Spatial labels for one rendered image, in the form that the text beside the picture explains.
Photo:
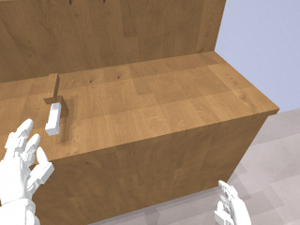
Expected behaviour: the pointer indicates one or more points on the counter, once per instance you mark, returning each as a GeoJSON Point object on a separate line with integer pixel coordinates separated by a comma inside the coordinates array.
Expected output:
{"type": "Point", "coordinates": [149, 111]}

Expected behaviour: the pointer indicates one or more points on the robot left hand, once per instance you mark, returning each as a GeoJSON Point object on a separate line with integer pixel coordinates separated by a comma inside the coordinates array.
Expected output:
{"type": "Point", "coordinates": [14, 167]}

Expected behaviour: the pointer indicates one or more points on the tap lever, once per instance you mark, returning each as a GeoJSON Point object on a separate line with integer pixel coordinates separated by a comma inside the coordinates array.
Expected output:
{"type": "Point", "coordinates": [52, 127]}

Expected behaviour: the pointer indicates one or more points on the robot left forearm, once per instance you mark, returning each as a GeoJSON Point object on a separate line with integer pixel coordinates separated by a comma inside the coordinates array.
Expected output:
{"type": "Point", "coordinates": [19, 212]}

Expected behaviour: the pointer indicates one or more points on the robot right hand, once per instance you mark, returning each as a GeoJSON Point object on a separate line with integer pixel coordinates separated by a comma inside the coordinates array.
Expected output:
{"type": "Point", "coordinates": [237, 213]}

